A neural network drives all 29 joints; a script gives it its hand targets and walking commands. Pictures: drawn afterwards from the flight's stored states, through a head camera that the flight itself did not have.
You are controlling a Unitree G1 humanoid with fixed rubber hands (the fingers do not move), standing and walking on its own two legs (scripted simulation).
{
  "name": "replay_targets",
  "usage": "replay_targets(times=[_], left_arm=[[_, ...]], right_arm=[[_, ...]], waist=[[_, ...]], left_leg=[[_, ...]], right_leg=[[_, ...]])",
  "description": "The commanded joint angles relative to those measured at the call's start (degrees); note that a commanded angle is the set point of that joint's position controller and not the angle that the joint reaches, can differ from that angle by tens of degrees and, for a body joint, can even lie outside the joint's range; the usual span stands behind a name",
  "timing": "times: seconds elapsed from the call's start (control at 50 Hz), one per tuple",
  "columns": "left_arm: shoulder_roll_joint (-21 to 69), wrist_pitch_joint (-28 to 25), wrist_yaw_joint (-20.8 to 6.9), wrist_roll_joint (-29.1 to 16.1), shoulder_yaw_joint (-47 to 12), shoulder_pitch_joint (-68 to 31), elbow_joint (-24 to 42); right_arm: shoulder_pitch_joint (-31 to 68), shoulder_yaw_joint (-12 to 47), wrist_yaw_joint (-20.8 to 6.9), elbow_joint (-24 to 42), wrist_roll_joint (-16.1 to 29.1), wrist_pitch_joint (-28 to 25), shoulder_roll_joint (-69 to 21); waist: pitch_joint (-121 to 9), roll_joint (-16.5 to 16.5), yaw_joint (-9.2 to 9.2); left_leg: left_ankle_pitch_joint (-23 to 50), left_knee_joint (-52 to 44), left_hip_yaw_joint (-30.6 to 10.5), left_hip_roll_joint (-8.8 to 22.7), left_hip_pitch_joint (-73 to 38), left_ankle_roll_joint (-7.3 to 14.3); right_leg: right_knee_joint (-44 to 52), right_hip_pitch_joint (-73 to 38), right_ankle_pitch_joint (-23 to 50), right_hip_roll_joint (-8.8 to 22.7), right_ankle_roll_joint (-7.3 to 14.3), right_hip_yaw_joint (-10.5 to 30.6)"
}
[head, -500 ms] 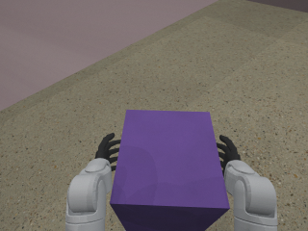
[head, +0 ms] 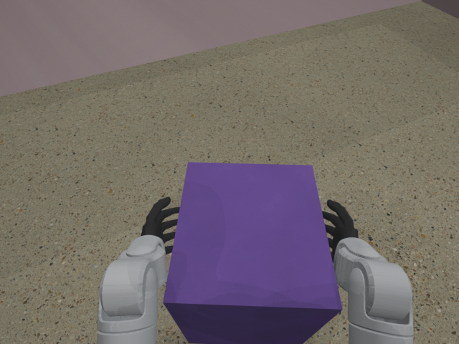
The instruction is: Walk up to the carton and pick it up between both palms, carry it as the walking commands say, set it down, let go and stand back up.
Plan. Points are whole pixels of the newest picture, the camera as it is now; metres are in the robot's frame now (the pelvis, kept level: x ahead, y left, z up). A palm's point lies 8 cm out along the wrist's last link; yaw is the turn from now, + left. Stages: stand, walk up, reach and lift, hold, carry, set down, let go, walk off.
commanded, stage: carry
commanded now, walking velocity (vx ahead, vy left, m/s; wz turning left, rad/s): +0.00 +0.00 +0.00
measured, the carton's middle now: (246, 260) +0.28 +0.00 -0.02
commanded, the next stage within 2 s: none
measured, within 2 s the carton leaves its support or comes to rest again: neither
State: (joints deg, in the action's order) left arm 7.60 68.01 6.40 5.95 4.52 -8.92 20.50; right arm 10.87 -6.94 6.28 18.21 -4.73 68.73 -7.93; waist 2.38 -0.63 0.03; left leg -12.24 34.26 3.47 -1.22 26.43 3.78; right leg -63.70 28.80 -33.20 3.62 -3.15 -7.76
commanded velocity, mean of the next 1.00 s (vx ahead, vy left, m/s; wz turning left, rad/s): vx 0.00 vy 0.00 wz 0.00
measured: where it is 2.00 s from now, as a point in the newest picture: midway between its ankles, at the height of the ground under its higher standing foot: outside the picture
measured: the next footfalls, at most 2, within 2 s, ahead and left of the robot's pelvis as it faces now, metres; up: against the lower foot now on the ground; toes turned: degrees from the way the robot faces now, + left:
right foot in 0.14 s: +0.01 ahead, -0.10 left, +0.00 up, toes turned -6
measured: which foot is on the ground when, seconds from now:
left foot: down 0.00-1.00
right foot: up 0.00-0.12, down 0.14-1.00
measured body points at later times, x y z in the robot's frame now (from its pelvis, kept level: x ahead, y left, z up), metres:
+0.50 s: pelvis -0.03 -0.01 +0.00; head -0.02 -0.02 +0.45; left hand +0.25 +0.14 +0.07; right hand +0.26 -0.15 +0.06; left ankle +0.01 +0.10 -0.73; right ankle -0.03 -0.10 -0.73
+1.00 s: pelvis -0.04 -0.01 +0.00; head -0.04 -0.02 +0.45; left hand +0.24 +0.14 +0.07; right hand +0.25 -0.16 +0.06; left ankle +0.01 +0.10 -0.73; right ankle -0.03 -0.10 -0.73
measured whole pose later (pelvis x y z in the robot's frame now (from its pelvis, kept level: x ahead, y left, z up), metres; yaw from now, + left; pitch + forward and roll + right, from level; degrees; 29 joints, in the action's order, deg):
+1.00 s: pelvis -0.04 -0.01 +0.00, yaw +1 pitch +2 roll +0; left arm 7.6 60.0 4.6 7.8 4.5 -9.0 10.4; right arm 9.8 -7.7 4.8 10.2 -7.1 61.2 -7.8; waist -3.4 1.7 0.0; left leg -12.0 31.4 2.0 -0.6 21.7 1.6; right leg -33.2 18.5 -17.1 1.0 2.4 -6.9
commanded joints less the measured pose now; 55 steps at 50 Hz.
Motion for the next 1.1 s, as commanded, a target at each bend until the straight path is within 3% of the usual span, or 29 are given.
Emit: replay_targets(times=[0.0,0.06,0.1,0.12,0.14,0.18,0.22,0.24,0.3,0.32,0.36,0.38,0.42,0.46,0.48,0.5,0.58,0.64,0.7,0.72,0.76,0.8,0.82,0.92,0.94,0.96,1.0,1.02,1.08], left_arm=[[54.1,-1.6,-14.2,-25.5,-42.9,-32.2,11.6],[55.4,-1.6,-14.2,-24.9,-41.9,-32.0,10.8],[54.2,-1.2,-14.5,-23.7,-41.4,-29.5,8.2],[52.7,-1.5,-14.6,-24.1,-41.5,-31.0,10.0],[52.9,-1.2,-14.8,-23.8,-41.3,-31.1,8.4],[53.3,-0.7,-15.6,-24.5,-40.5,-33.1,9.1],[52.8,-0.8,-15.9,-22.8,-37.9,-30.5,2.5],[50.9,-1.8,-15.5,-19.9,-34.7,-29.5,-1.6],[47.7,-4.8,-15.3,-15.6,-29.9,-23.8,-11.4],[50.1,-4.4,-15.1,-19.4,-34.9,-28.0,-2.8],[51.3,-3.6,-14.6,-21.5,-38.7,-30.6,2.6],[47.3,-5.8,-14.9,-15.5,-30.7,-28.0,-8.2],[50.2,-5.3,-14.7,-20.5,-37.4,-33.2,3.9],[48.1,-5.3,-14.7,-16.8,-33.2,-27.5,-5.9],[50.7,-5.5,-14.6,-20.0,-36.9,-32.8,0.3],[47.9,-7.0,-14.7,-14.4,-29.8,-29.6,-11.2],[48.3,-8.0,-14.0,-18.5,-36.3,-33.4,2.6],[46.8,-9.1,-14.1,-14.5,-30.3,-28.7,-7.9],[47.9,-7.6,-13.7,-19.1,-36.3,-30.7,2.0],[45.5,-8.4,-13.9,-14.1,-29.7,-27.5,-8.6],[46.4,-8.1,-13.6,-17.4,-34.2,-28.0,-0.9],[44.0,-10.5,-13.5,-11.1,-26.9,-26.0,-12.8],[46.6,-10.2,-13.6,-16.8,-33.6,-32.6,0.0],[46.6,-10.2,-13.2,-15.2,-31.9,-27.2,-5.4],[44.0,-11.2,-13.2,-11.5,-27.2,-26.8,-10.0],[46.0,-10.8,-13.3,-15.5,-32.2,-29.4,-3.8],[43.4,-11.7,-13.3,-12.0,-28.2,-24.4,-10.8],[45.1,-12.0,-13.3,-13.6,-29.8,-27.8,-6.7],[45.6,-11.7,-13.1,-14.7,-31.0,-28.7,-5.3]], right_arm=[[28.8,43.5,-14.0,11.8,23.3,-3.0,-54.0],[28.1,42.9,-14.0,10.5,22.2,-2.8,-53.1],[27.8,43.9,-14.0,9.6,22.2,-2.5,-52.1],[26.5,43.9,-13.8,7.1,22.1,-2.3,-52.9],[27.2,42.7,-14.3,6.0,21.6,-2.0,-51.6],[29.9,43.5,-14.1,8.1,22.7,-1.7,-53.9],[33.0,42.3,-13.8,7.3,21.7,-2.6,-53.1],[25.9,37.6,-13.8,-2.4,17.2,-3.0,-51.1],[24.4,33.3,-13.9,-7.1,13.1,-6.3,-45.2],[27.5,38.3,-13.8,0.5,16.9,-5.9,-47.6],[28.3,41.1,-13.8,3.0,19.8,-4.3,-50.0],[22.6,33.8,-14.1,-11.1,13.2,-6.4,-46.7],[30.0,41.5,-13.9,3.4,19.5,-6.0,-49.3],[28.2,37.8,-13.9,-2.7,16.4,-6.5,-46.7],[30.3,40.0,-13.7,0.8,18.8,-6.2,-48.9],[26.5,32.4,-13.7,-10.6,12.7,-7.7,-45.8],[27.9,37.9,-13.4,-1.6,16.6,-8.4,-47.9],[26.5,34.6,-13.4,-8.0,13.7,-9.7,-45.9],[28.2,40.2,-13.1,1.2,19.0,-8.3,-48.3],[25.4,34.4,-13.1,-8.5,13.5,-9.2,-45.5],[26.2,38.8,-12.9,-1.4,17.3,-8.7,-46.3],[22.9,31.1,-13.4,-13.2,10.6,-10.9,-42.5],[28.2,37.3,-13.2,-2.3,15.6,-10.8,-46.4],[28.3,36.5,-12.9,-2.6,16.0,-11.1,-45.9],[22.1,31.4,-13.1,-12.8,10.8,-11.6,-44.0],[25.7,36.2,-12.9,-5.1,14.9,-11.5,-46.1],[22.3,33.0,-12.7,-11.4,11.5,-12.3,-43.4],[27.3,35.0,-12.6,-3.9,13.1,-13.2,-44.4],[25.2,35.6,-12.5,-6.4,14.0,-12.3,-45.3]], waist=[[-32.6,9.8,-0.81],[-32.3,11.8,0.21],[-30.3,4.1,0.73],[-28.1,-5.8,0.86],[-25.6,-5.8,1.19],[-24.6,-6.8,1.30],[-24.4,-4.3,0.49],[-26.5,-2.3,0.00],[-31.9,-1.5,0.08],[-30.3,0.4,0.23],[-28.7,0.9,-0.07],[-27.8,2.6,0.25],[-27.7,1.4,-0.21],[-25.9,-2.3,-0.35],[-25.6,-1.3,-0.47],[-24.9,0.6,-0.26],[-25.7,3.5,-0.06],[-25.5,-0.3,-0.13],[-24.7,0.4,-0.12],[-25.2,-2.7,-0.33],[-25.5,1.2,-0.07],[-25.3,3.1,0.10],[-25.5,0.6,-0.21],[-26.8,3.2,-0.08],[-25.9,1.5,-0.16],[-25.7,0.0,-0.25],[-25.3,-0.6,-0.01],[-28.8,0.7,-0.18],[-26.2,0.1,-0.20]], left_leg=[[35.8,-8.6,-17.4,16.1,-26.9,6.3],[22.3,-9.8,-13.5,12.8,-18.5,2.2],[13.3,-7.8,-7.5,6.3,-8.7,-3.3],[-0.3,-4.8,-4.3,2.0,-0.8,-4.0],[-6.7,0.4,-4.7,1.5,-2.6,-4.4],[-8.9,8.7,-3.9,1.1,-6.0,-2.5],[-0.4,-0.8,-5.2,2.7,-5.4,-1.9],[4.8,-3.5,-4.7,2.7,-9.6,-1.2],[27.3,-5.1,-10.4,8.6,-16.5,0.6],[32.6,-3.1,-9.1,8.9,-16.0,0.3],[20.6,-5.8,-8.3,7.9,-15.2,-1.2],[16.6,-6.6,-8.5,8.1,-13.6,-1.4],[13.2,-8.1,-8.2,7.7,-13.7,-1.5],[12.9,-6.8,-7.9,7.0,-13.1,-1.8],[7.6,-7.7,-6.8,6.5,-12.3,-2.4],[7.7,-7.7,-7.3,6.6,-13.0,-2.2],[15.2,-8.1,-8.3,8.2,-13.9,-1.3],[9.1,-8.4,-8.8,7.2,-11.3,-1.5],[8.8,-9.1,-8.8,8.0,-10.8,-1.4],[10.5,-8.3,-8.6,8.3,-11.8,-1.5],[8.1,-9.1,-9.1,7.4,-10.8,-1.7],[11.2,-9.8,-8.9,8.2,-11.5,-1.7],[10.4,-8.9,-9.0,8.3,-11.8,-1.6],[11.4,-8.7,-8.2,7.7,-12.8,-1.7],[13.5,-8.7,-8.7,8.7,-13.5,-1.6],[11.6,-8.9,-9.1,8.7,-12.6,-1.3],[13.0,-8.0,-8.2,8.6,-12.3,-1.9],[16.2,-7.5,-9.6,9.1,-13.0,-1.1],[11.5,-8.6,-8.3,8.2,-11.5,-1.7]], right_leg=[[21.4,-7.8,6.2,-2.9,0.3,6.3],[38.4,-21.8,18.5,-1.5,1.9,4.2],[42.3,-29.8,18.3,7.7,6.0,14.9],[44.5,-31.0,23.6,15.1,8.6,22.4],[44.1,-26.0,29.3,18.0,11.8,22.1],[43.6,-19.4,32.9,15.8,14.1,15.3],[39.5,-23.0,42.7,11.9,10.1,11.8],[37.3,-21.7,41.6,9.5,8.4,9.3],[31.3,-22.3,32.1,2.8,3.8,5.2],[32.3,-21.9,35.5,3.6,4.0,6.4],[35.1,-19.8,27.1,3.4,4.7,7.1],[35.5,-20.9,26.5,4.2,4.9,7.8],[36.0,-20.1,22.8,3.6,5.5,7.3],[39.2,-17.8,22.7,4.7,6.0,9.2],[39.1,-17.6,19.6,5.3,6.3,8.6],[39.5,-15.7,19.7,4.9,6.0,8.8],[35.8,-17.0,22.9,3.4,4.7,7.3],[37.7,-18.6,19.6,3.7,5.3,7.9],[36.7,-17.8,19.6,3.5,5.0,8.0],[37.3,-18.5,21.8,3.5,5.4,8.1],[36.3,-18.7,20.4,4.0,6.3,8.9],[34.6,-18.2,20.3,3.4,5.5,7.2],[36.6,-17.7,20.4,3.2,5.6,8.2],[35.1,-18.2,21.5,3.8,5.5,7.7],[34.8,-17.8,22.8,3.1,5.2,7.1],[35.4,-17.5,21.6,2.7,5.6,7.6],[35.8,-17.2,20.7,4.1,5.3,7.9],[34.5,-20.1,24.0,2.8,5.4,7.1],[35.3,-18.8,23.0,4.0,5.7,7.7]])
